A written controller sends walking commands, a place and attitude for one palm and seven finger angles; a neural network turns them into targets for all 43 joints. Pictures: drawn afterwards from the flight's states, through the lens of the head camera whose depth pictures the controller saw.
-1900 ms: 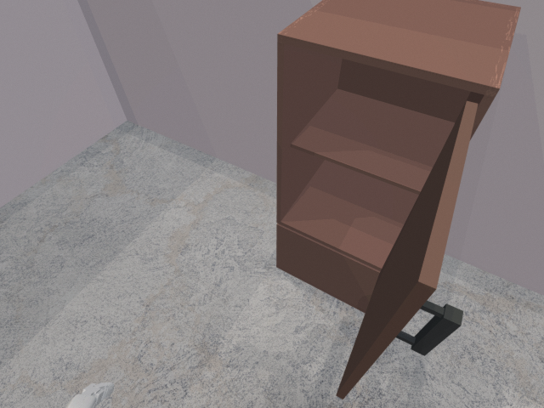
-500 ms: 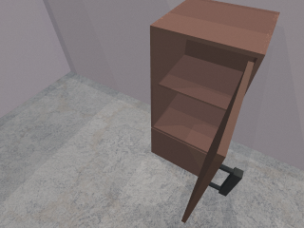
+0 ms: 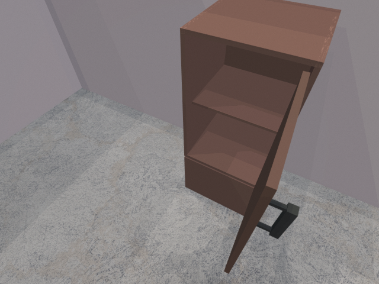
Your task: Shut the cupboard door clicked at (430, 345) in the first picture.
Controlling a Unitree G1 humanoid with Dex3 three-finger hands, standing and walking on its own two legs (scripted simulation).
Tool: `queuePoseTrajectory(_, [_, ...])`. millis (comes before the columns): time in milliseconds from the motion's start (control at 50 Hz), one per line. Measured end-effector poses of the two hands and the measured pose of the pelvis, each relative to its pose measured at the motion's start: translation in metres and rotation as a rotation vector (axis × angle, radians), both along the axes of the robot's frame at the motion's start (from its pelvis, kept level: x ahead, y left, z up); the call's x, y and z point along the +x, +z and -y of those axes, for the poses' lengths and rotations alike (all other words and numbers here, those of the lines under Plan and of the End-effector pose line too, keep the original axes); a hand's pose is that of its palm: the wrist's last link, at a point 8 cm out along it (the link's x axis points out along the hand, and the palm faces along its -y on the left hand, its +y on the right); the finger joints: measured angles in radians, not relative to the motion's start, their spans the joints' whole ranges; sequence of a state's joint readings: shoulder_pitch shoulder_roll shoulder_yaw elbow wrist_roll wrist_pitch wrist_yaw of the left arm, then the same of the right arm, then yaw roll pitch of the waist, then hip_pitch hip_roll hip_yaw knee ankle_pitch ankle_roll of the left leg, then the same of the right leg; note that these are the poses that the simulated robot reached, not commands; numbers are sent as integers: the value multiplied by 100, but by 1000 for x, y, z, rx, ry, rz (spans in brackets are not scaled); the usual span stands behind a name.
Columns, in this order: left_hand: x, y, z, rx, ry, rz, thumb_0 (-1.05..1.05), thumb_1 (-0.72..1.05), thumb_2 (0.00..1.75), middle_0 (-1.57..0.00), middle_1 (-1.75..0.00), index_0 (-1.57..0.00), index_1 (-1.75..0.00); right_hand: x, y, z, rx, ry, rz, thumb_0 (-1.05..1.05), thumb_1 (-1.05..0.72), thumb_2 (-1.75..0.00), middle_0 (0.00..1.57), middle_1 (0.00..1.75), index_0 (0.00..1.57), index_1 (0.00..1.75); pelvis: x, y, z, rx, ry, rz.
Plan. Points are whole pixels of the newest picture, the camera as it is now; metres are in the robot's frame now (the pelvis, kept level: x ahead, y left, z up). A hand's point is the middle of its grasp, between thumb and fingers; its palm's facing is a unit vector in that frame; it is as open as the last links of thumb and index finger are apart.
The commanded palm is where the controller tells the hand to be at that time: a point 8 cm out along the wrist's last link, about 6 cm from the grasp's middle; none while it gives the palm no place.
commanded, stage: walk to a spot facing it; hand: left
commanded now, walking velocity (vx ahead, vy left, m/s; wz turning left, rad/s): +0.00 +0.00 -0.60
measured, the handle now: (273, 218) +0.27 -0.16 -0.01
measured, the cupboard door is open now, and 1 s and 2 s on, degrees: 92 92 92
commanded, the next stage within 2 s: none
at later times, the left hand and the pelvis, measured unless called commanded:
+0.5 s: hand out of the picture +0.04 +0.21 -0.17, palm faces -0.18 -0.95 -0.24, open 7.4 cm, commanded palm none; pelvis -0.05 +0.02 -0.01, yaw -14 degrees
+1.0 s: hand out of the picture +0.12 +0.14 -0.17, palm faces -0.54 -0.80 -0.26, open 7.4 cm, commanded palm none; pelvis -0.08 +0.02 -0.02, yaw -33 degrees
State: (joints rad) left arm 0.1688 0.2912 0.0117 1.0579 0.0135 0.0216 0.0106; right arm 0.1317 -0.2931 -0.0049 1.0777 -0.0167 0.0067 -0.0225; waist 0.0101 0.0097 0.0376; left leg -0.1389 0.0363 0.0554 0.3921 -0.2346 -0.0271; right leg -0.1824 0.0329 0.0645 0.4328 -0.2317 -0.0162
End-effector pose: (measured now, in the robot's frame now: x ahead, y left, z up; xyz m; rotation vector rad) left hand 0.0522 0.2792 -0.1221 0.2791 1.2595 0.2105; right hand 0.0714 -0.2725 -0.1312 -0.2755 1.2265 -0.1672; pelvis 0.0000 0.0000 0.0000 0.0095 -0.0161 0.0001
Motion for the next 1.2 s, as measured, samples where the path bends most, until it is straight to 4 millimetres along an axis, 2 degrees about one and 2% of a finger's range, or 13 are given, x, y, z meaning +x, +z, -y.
queuePoseTrajectory(140, [-3,-15,19,-39,-57,-36,1,90,90,-20,-30,-20,-30,-27,-14,-9,40,-88,13,1,-90,-90,20,30,20,30,-12,-11,3,12,-70,-8])
queuePoseTrajectory(280, [-4,-26,41,-58,-93,-13,1,90,90,-20,-30,-20,-30,-56,-34,-1,61,-151,-21,1,-90,-90,20,30,20,30,-26,-26,11,13,-105,-16])
queuePoseTrajectory(360, [-12,-21,45,-71,-103,-21,1,90,90,-20,-30,-20,-30,-57,-25,0,45,-171,3,1,-90,-90,20,30,20,30,-35,-18,3,12,-145,-25])
queuePoseTrajectory(460, [-13,-17,33,-78,-152,-46,1,90,90,-21,-30,-20,-30,-54,-3,-8,25,-219,103,1,-90,-90,20,30,20,30,-42,-9,-11,23,-212,-37])
queuePoseTrajectory(540, [-2,-21,12,-80,-197,-34,1,90,90,-21,-30,-20,-30,-62,9,-21,-8,-259,172,1,-90,-90,20,30,20,30,-48,-11,-29,14,-261,-43])
queuePoseTrajectory(580, [9,-26,2,-82,-218,-16,1,90,90,-21,-30,-20,-30,-75,12,-28,-31,-276,187,1,-90,-90,20,30,20,30,-52,-14,-38,12,-281,-36])
queuePoseTrajectory(640, [27,-21,-8,-81,-260,12,1,90,90,-20,-30,-20,-30,-101,18,-40,-39,-309,158,1,-90,-90,20,30,20,30,-55,-9,-45,-3,-322,-20])
queuePoseTrajectory(740, [49,-11,-9,-81,-335,34,1,90,90,-20,-30,-19,-30,-142,19,-56,-28,-383,104,1,-90,-90,20,30,20,30,-58,-3,-49,-26,-400,-15])
queuePoseTrajectory(840, [67,-10,16,-79,-444,8,1,91,90,-20,-30,-19,-30,-189,9,-65,3,-492,59,1,-90,-90,20,30,20,30,-64,-3,-45,-30,-479,-21])
queuePoseTrajectory(960, [90,-14,77,-82,-601,62,1,91,90,-20,-30,-19,-30,-261,-21,-62,50,-638,-32,1,-90,-90,20,30,20,30,-77,-20,-26,-16,-567,-35])
queuePoseTrajectory(1020, [91,-11,100,-93,-638,95,1,90,90,-20,-30,-19,-30,-287,-24,-61,45,-692,-88,1,-90,-90,20,30,20,30,-83,-18,-24,-27,-588,-28])
queuePoseTrajectory(1100, [88,-7,115,-109,-673,89,1,90,90,-20,-30,-20,-30,-298,-14,-58,29,-742,-78,1,-91,-90,20,30,20,30,-85,-12,-22,-15,-632,-15])
queuePoseTrajectory(1200, [90,-11,120,-127,-727,58,1,90,90,-21,-30,-20,-30,-293,-3,-61,2,-789,-6,1,-91,-90,20,30,20,30,-83,-9,-28,-8,-692,-14])
